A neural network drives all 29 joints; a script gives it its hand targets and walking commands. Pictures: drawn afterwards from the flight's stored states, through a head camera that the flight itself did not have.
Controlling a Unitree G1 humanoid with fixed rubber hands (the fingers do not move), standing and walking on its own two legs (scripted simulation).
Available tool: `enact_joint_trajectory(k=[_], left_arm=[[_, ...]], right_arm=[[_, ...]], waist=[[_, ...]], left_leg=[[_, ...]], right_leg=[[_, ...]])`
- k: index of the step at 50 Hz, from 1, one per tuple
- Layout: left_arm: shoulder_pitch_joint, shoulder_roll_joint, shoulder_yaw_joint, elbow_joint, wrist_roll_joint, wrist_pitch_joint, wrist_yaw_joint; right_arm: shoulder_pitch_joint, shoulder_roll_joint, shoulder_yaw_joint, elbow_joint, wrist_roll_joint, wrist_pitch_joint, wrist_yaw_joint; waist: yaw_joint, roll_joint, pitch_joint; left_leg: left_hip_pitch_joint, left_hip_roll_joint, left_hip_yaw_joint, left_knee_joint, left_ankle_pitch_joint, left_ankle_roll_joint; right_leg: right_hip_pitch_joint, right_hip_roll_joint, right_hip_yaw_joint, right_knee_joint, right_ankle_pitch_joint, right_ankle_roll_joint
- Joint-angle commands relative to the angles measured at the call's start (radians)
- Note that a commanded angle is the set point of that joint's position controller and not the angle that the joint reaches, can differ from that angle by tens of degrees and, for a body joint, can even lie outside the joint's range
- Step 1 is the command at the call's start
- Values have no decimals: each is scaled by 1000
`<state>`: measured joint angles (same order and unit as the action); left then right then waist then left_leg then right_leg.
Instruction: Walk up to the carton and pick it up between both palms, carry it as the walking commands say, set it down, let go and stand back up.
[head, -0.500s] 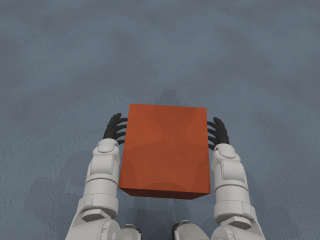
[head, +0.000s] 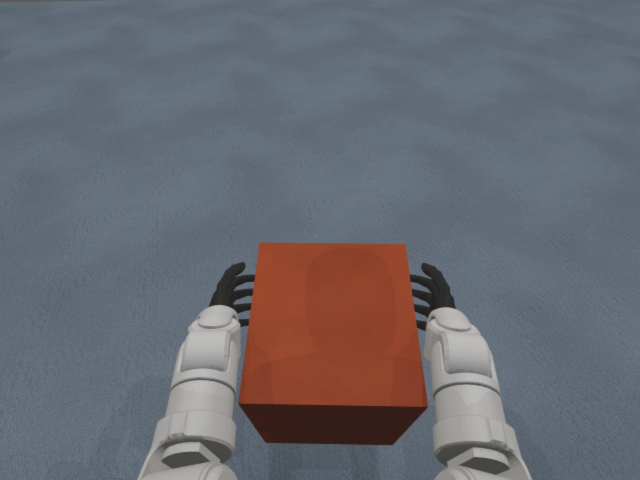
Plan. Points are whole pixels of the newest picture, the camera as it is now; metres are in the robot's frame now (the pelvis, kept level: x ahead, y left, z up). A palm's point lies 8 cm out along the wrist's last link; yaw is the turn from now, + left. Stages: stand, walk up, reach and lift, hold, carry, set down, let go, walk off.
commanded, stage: reach and lift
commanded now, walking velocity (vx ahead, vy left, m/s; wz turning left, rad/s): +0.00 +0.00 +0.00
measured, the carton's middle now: (330, 350) +0.31 -0.03 -0.05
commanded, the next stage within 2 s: hold in 1.66 s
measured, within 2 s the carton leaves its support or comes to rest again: neither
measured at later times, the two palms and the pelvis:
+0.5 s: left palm (213, 311) +0.31 +0.12 +0.06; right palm (444, 313) +0.29 -0.17 +0.06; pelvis +0.00 +0.00 +0.00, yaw +0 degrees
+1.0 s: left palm (203, 318) +0.31 +0.13 +0.05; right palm (430, 305) +0.30 -0.16 +0.06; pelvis +0.01 -0.01 +0.01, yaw +0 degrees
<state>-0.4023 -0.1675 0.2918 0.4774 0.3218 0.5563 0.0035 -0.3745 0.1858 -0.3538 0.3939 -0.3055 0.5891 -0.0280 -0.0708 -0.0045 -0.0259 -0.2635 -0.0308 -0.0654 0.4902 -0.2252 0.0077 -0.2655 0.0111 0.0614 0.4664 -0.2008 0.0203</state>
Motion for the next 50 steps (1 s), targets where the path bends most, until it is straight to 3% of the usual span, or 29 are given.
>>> enact_joint_trajectory(k=[1,12,17,34,50], left_arm=[[-559,-946,-536,-15,-239,-14,-273],[-589,-935,-556,-84,-285,88,-272],[-582,-923,-512,-73,-268,116,-269],[-564,-937,-556,-174,-282,126,-246],[-450,-891,-580,-250,-296,148,-240]], right_arm=[[-503,1034,553,28,235,16,249],[-533,1014,584,-48,287,121,243],[-536,986,556,-41,279,148,244],[-531,956,603,-82,270,130,253],[-423,947,643,-141,284,136,242]], waist=[[-2,2,-310],[3,-5,-224],[13,-7,-178],[51,9,-221],[70,-1,-217]], left_leg=[[121,-56,-33,-97,102,12],[191,-45,-31,-148,59,16],[181,-45,-29,-161,33,14],[213,-45,-20,-147,100,-11],[243,-53,-15,-153,199,-13]], right_leg=[[194,77,9,-54,179,-2],[231,64,9,-116,129,-6],[232,65,8,-126,96,-9],[245,75,14,-110,108,-19],[281,70,25,-120,218,-8]])
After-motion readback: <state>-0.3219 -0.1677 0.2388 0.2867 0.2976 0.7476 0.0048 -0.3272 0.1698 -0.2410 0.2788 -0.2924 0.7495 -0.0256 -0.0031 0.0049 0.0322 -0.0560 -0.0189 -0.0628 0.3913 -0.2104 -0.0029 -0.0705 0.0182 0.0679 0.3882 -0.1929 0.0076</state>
